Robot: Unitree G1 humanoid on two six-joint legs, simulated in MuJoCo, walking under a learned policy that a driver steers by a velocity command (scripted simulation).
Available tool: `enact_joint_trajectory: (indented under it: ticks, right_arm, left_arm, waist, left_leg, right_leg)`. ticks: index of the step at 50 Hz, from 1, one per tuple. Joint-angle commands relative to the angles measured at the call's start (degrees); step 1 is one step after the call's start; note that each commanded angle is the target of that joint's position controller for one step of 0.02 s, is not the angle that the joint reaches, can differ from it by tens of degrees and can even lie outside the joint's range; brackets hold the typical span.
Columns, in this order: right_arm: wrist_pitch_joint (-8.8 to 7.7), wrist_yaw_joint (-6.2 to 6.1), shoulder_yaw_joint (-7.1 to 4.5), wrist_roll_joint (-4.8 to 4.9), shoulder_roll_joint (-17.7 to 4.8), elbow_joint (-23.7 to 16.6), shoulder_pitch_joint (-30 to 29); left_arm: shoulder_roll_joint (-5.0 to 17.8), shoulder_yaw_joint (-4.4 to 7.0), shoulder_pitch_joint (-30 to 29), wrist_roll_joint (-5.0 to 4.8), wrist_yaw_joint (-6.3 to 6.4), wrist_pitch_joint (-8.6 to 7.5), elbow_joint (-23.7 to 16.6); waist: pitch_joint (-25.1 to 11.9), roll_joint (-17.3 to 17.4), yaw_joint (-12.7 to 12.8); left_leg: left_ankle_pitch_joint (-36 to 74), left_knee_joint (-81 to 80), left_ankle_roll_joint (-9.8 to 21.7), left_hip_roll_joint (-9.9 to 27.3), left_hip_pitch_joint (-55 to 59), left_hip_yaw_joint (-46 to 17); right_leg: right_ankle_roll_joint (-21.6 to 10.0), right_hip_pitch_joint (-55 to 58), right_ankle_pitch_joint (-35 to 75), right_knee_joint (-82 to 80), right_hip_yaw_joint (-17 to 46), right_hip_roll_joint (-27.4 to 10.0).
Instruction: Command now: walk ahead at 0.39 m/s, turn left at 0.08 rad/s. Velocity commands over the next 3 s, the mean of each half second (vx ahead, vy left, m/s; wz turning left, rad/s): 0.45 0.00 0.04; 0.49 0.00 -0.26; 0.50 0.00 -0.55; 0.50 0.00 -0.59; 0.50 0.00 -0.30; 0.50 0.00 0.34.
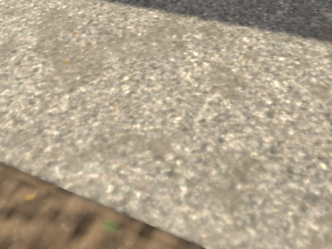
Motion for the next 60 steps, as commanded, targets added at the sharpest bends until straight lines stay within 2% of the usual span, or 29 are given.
enact_joint_trajectory:
  ticks: [1,4,6,7,8,9,10,11,12,14,17,22,25,29,31,33,34,35,36,37,38,39,41,43,47,55,58,59,60]
  right_arm:
    - [-1.67,0.18,0.25,0.34,-1.8,-6.6,-11.9]
    - [-2.08,-0.24,0.25,0.56,-2.4,-6.7,-11.6]
    - [-2.69,-0.92,-0.03,0.48,-2.7,-5.0,-5.7]
    - [-3.31,-1.60,-0.71,0.12,-4.1,-2.4,0.9]
    - [-4.01,-2.50,-1.89,-0.75,-7.8,-0.3,10.2]
    - [-4.12,-3.04,-3.27,-1.01,-14.5,0.4,16.5]
    - [-3.71,-2.96,-2.93,0.43,-12.6,1.1,15.0]
    - [-3.55,-2.56,-1.85,0.76,-9.0,0.1,9.1]
    - [-3.88,-2.23,-1.05,0.85,-5.9,-0.4,5.5]
    - [-4.70,-2.40,-0.08,1.06,-3.3,-0.1,3.7]
    - [-5.77,-2.44,-0.12,1.65,-3.7,2.2,6.7]
    - [-5.78,-2.46,0.28,1.86,-2.7,5.7,11.1]
    - [-5.93,-2.67,0.32,1.73,-3.1,7.5,13.3]
    - [-5.76,-3.35,0.23,1.42,-4.1,9.9,14.9]
    - [-5.68,-3.74,-0.01,1.04,-5.1,10.2,12.8]
    - [-4.99,-3.95,-0.22,0.62,-5.8,10.6,12.0]
    - [-4.97,-3.97,0.24,0.80,-4.7,9.6,12.7]
    - [-5.17,-2.89,1.26,2.31,1.3,8.4,19.3]
    - [-5.47,-2.92,0.08,0.79,-3.5,8.2,15.1]
    - [-6.00,-2.69,-0.21,0.93,-4.4,6.0,9.2]
    - [-6.64,-2.55,0.03,0.97,-3.9,5.2,6.2]
    - [-6.36,-2.50,0.08,0.64,-3.1,5.0,5.3]
    - [-4.59,-2.33,0.38,-0.34,-1.7,4.5,5.9]
    - [-3.45,-2.06,0.57,-0.58,-0.9,3.5,4.6]
    - [-2.83,-1.96,0.64,-0.28,-1.3,-0.7,-6.6]
    - [-3.63,-1.58,1.36,0.84,-1.6,-6.3,-19.6]
    - [-4.52,-1.90,0.83,1.11,-3.6,-6.0,-14.5]
    - [-4.94,-2.36,0.25,1.17,-4.8,-4.4,-8.9]
    - [-5.78,-3.09,-0.58,0.71,-6.9,-2.4,-1.2]
  left_arm:
    - [9.2,2.31,2.5,0.17,-0.05,-1.17,-0.9]
    - [10.1,2.54,2.6,0.28,-0.23,-1.26,0.0]
    - [10.5,2.62,1.1,-0.12,-0.21,-1.09,0.3]
    - [9.5,2.24,1.0,-0.25,-0.19,-1.12,0.5]
    - [7.5,1.46,-0.4,-0.37,-0.30,-1.30,-0.6]
    - [1.4,-0.16,0.4,-1.00,-0.49,-1.52,-3.7]
    - [7.7,1.50,-0.7,0.37,0.02,-0.84,-2.7]
    - [8.2,1.82,-2.1,0.50,-0.44,-0.77,-2.6]
    - [6.9,1.44,-3.1,0.30,-1.12,-0.98,-2.3]
    - [5.8,1.29,-2.5,1.07,-1.73,-0.25,-1.1]
    - [4.7,1.11,-4.1,1.44,-2.39,0.69,-1.0]
    - [3.5,0.43,-16.0,1.37,-2.58,0.93,-4.7]
    - [2.3,-0.41,-22.1,0.96,-2.60,0.66,-6.5]
    - [3.2,-0.39,-25.1,0.77,-2.08,0.37,-7.9]
    - [4.2,0.09,-20.3,0.69,-1.49,0.06,-6.2]
    - [6.3,1.40,-5.4,0.97,-0.61,-0.59,-1.1]
    - [9.7,2.54,3.8,2.09,-0.03,-0.83,1.2]
    - [16.1,4.22,6.9,2.46,0.17,-0.64,1.7]
    - [13.4,3.85,2.1,-0.38,-0.53,0.02,1.6]
    - [11.2,3.32,-4.1,-0.77,-0.59,0.07,0.5]
    - [8.1,2.63,-6.7,-0.41,-0.74,-0.14,0.2]
    - [6.9,2.30,-7.5,-0.31,-0.56,-0.46,0.6]
    - [5.9,1.92,-7.1,-0.60,-0.30,-1.17,1.6]
    - [7.3,2.34,-5.3,-0.92,-0.21,-1.72,2.2]
    - [8.1,2.67,-0.9,-0.91,-0.14,-1.38,2.9]
    - [8.8,3.07,5.9,0.10,0.60,-0.59,3.1]
    - [10.5,3.65,2.3,0.36,1.25,-0.50,1.6]
    - [11.1,3.82,0.9,0.31,1.06,-0.71,1.1]
    - [10.7,3.74,0.0,-0.19,0.53,-1.17,0.7]
  waist:
    - [6.4,-9.6,2.9]
    - [6.3,-9.8,1.9]
    - [5.0,-8.3,-2.2]
    - [1.9,-5.3,-5.1]
    - [-4.3,1.0,-9.4]
    - [-9.7,14.9,-10.2]
    - [-6.2,8.5,-9.0]
    - [0.1,3.8,-5.9]
    - [2.7,2.2,-4.5]
    - [3.6,3.4,-2.3]
    - [3.2,2.5,-1.5]
    - [6.2,1.5,-3.1]
    - [6.9,1.6,-4.4]
    - [7.4,1.3,-4.1]
    - [4.5,2.2,-1.5]
    - [-3.7,1.1,4.8]
    - [-9.5,-2.2,7.7]
    - [-15.8,-16.1,4.0]
    - [-14.3,-9.9,3.3]
    - [-4.8,-7.3,1.2]
    - [-1.0,-3.1,0.2]
    - [1.5,-2.3,-1.5]
    - [1.4,-3.5,-4.0]
    - [1.4,-3.7,-4.3]
    - [4.8,-4.3,-1.4]
    - [3.8,-6.1,3.4]
    - [2.6,-7.3,-0.2]
    - [0.1,-6.9,-2.6]
    - [-4.3,-3.5,-6.4]
  left_leg:
    - [-0.3,-8.1,-0.1,0.2,-5.6,3.2]
    - [-1.3,-13.1,2.0,-0.7,2.3,4.9]
    - [1.1,-18.7,3.9,-2.1,13.0,5.5]
    - [1.3,-21.1,4.9,-3.1,23.3,4.8]
    - [-6.1,-24.6,7.2,5.0,35.1,-4.8]
    - [-21.6,-32.7,12.2,21.2,45.5,-30.4]
    - [-24.7,-35.8,14.4,22.6,38.9,-38.4]
    - [-23.0,-35.1,13.6,19.7,33.6,-30.4]
    - [-15.3,-36.2,12.5,16.5,28.7,-23.9]
    - [-2.5,-37.8,10.4,11.8,24.9,-14.9]
    - [12.1,-38.2,11.3,10.2,25.2,-9.5]
    - [20.7,-39.5,12.2,8.8,25.8,-4.7]
    - [25.4,-39.3,11.7,8.5,26.1,-2.6]
    - [32.6,-37.4,11.4,11.1,31.6,-2.5]
    - [47.2,-31.1,10.0,11.4,34.5,0.2]
    - [53.3,-11.9,8.0,9.2,32.5,4.0]
    - [37.2,3.9,7.0,7.3,21.7,5.8]
    - [-4.1,27.2,3.9,-4.2,-0.6,6.6]
    - [-13.7,32.5,4.7,-4.0,-8.2,-1.5]
    - [-8.0,31.2,5.1,-0.3,-11.3,-2.3]
    - [-4.1,27.4,5.0,1.8,-9.5,-2.0]
    - [-3.1,23.9,4.4,3.2,-6.9,-2.1]
    - [-3.1,19.3,2.6,4.0,-1.7,-1.8]
    - [-2.8,15.6,0.9,4.1,-1.9,-0.6]
    - [6.1,4.2,-1.8,4.6,-7.6,0.6]
    - [10.9,-10.0,-1.5,0.9,-8.1,0.3]
    - [6.0,-16.4,0.4,-0.8,2.9,-0.5]
    - [4.4,-18.4,1.4,-2.3,11.1,0.1]
    - [5.3,-21.7,3.2,-0.3,22.5,-1.4]
  right_leg:
    - [-9.1,-0.4,-3.4,-6.8,10.7,-13.3]
    - [-8.9,-3.8,2.5,-4.2,10.2,-14.5]
    - [-7.4,-7.5,9.9,1.0,8.6,-14.5]
    - [-6.0,-10.8,16.5,8.8,5.8,-12.1]
    - [-4.0,-16.9,13.8,23.5,1.4,-8.1]
    - [-1.2,-32.4,-11.1,41.9,-4.6,0.1]
    - [-2.2,-37.0,-16.2,50.0,0.5,-0.1]
    - [-3.1,-38.1,-11.1,51.7,2.5,-3.8]
    - [-3.0,-36.6,-6.8,50.1,2.2,-5.5]
    - [-1.6,-33.3,-2.7,47.0,0.8,-7.3]
    - [0.2,-34.2,0.6,46.7,-1.1,-7.3]
    - [2.4,-39.5,8.0,36.8,-3.5,-7.6]
    - [1.9,-35.8,12.2,27.2,-5.3,-6.0]
    - [-1.2,-32.2,10.9,20.3,-5.9,-4.1]
    - [-3.7,-25.4,6.7,18.7,-7.2,-1.3]
    - [-6.5,-8.3,5.5,14.6,-8.1,2.1]
    - [-9.3,5.9,0.1,14.1,2.1,-6.4]
    - [-19.0,21.8,-4.9,9.0,33.8,-22.9]
    - [-19.0,19.6,-7.0,1.8,42.8,-21.9]
    - [-17.2,11.2,-5.7,1.3,32.5,-20.2]
    - [-15.8,4.0,1.1,-0.2,26.7,-18.0]
    - [-14.2,-1.4,7.1,-0.9,22.3,-15.3]
    - [-12.8,-7.1,13.7,-2.0,17.1,-12.0]
    - [-13.4,-9.2,15.2,-3.0,14.9,-10.6]
    - [-12.2,-9.7,11.8,-5.4,14.9,-8.9]
    - [-9.8,0.6,23.6,1.9,17.7,-9.0]
    - [-7.2,-1.0,28.2,6.7,19.5,-9.4]
    - [-6.1,-2.8,32.4,11.7,19.4,-8.1]
    - [-4.8,-6.2,31.3,22.2,16.7,-4.5]
Next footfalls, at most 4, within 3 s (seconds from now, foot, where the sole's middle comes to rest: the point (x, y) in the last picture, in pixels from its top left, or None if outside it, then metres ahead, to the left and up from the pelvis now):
0.16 left None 0.17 0.13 -0.79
0.68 right None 0.50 -0.04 -0.79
1.20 left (168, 185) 0.82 0.09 -0.79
1.74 right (233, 161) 0.96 -0.22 -0.79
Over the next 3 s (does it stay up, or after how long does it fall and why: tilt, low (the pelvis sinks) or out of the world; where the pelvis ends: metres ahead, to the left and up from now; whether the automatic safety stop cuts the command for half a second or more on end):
stays up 1.34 -0.58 0.00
